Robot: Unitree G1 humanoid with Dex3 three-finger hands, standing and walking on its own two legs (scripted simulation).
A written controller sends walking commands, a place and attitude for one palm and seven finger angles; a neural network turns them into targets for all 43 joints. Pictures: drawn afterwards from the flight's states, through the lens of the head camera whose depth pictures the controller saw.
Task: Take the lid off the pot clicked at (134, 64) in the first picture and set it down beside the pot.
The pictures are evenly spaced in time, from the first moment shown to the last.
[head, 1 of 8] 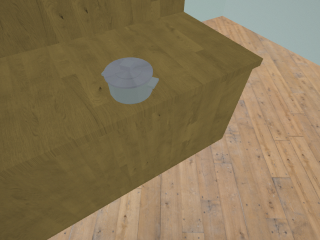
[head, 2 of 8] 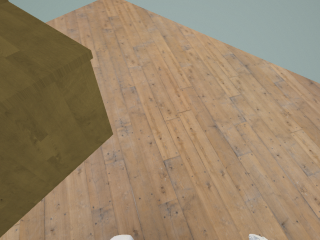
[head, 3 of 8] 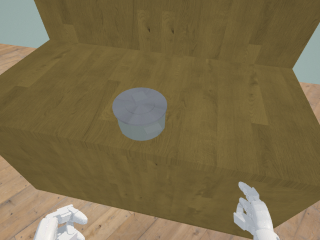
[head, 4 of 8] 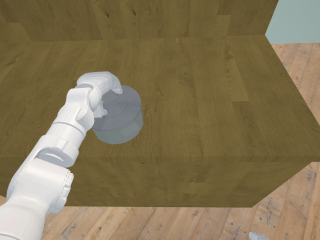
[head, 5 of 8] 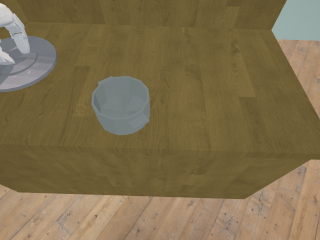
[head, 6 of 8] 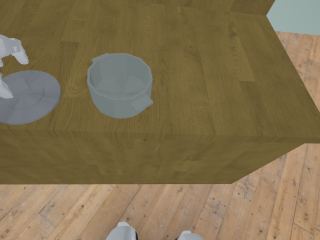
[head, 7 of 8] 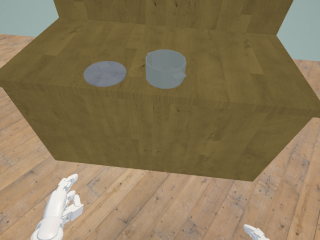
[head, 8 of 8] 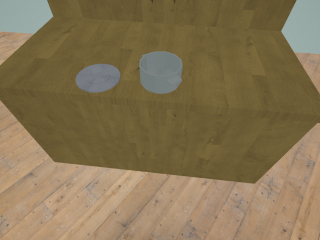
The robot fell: no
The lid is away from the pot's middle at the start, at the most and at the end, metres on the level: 0.00 0.26 0.26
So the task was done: yes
